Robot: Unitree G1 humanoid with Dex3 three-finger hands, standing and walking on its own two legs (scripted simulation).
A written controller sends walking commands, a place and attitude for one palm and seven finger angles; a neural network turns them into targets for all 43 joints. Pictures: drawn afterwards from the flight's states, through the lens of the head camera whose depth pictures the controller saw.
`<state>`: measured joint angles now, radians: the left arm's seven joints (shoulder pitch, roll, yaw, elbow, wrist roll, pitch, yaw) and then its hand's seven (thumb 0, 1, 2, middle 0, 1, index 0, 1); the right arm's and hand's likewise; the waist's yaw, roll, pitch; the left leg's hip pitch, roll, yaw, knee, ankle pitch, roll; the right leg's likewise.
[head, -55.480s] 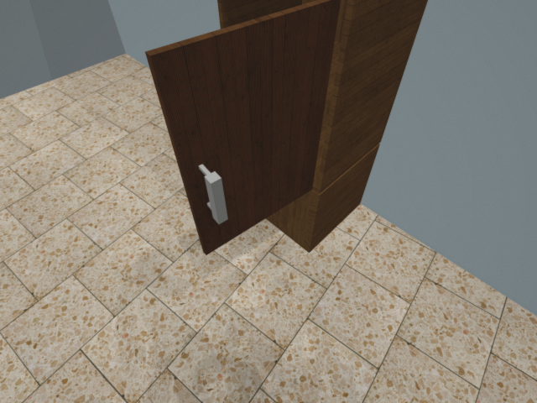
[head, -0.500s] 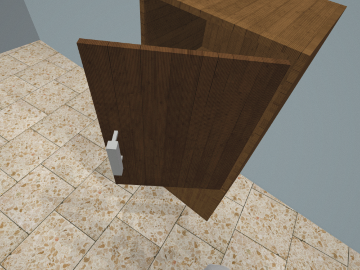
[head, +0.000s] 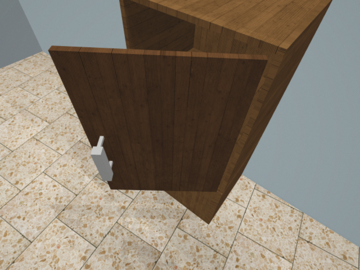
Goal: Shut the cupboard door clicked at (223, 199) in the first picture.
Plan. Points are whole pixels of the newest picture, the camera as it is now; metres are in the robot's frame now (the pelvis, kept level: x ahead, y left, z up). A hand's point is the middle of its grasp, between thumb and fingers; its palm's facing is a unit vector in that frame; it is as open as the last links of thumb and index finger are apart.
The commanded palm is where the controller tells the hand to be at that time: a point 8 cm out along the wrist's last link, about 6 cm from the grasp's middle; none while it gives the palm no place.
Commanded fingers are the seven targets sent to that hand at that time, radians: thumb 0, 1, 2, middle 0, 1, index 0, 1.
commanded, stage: come to a stop and stand still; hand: left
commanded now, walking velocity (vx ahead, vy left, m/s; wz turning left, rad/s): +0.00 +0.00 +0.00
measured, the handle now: (104, 158) +0.42 +0.24 -0.08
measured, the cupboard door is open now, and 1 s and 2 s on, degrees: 37 37 37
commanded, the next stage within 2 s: look again from close up in 0.72 s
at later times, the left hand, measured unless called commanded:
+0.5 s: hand out of the picture -0.06 +0.12 -0.17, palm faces +0.07 -0.99 -0.13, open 7.3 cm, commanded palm none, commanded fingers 0.00 0.90 0.90 -0.20 -0.30 -0.20 -0.30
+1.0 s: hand out of the picture -0.03 +0.15 -0.18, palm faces +0.04 -0.98 -0.20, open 7.3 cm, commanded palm none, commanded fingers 0.00 0.90 0.90 -0.20 -0.30 -0.20 -0.30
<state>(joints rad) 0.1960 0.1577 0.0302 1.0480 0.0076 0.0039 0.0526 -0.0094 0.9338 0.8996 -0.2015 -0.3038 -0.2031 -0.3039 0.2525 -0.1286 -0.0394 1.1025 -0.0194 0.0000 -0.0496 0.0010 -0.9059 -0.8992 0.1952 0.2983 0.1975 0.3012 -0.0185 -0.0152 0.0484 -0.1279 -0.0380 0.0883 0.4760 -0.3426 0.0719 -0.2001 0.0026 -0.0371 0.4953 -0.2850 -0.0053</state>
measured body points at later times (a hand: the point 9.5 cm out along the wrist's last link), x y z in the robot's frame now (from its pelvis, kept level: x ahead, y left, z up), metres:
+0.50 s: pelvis -0.02 -0.02 +0.01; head -0.01 -0.01 +0.46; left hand -0.06 +0.18 -0.16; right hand -0.04 -0.22 -0.15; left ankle -0.05 +0.06 -0.74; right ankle -0.01 -0.12 -0.74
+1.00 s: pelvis -0.03 -0.02 +0.00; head -0.02 -0.02 +0.45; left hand -0.03 +0.20 -0.16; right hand -0.02 -0.24 -0.16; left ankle -0.05 +0.06 -0.74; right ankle -0.01 -0.12 -0.74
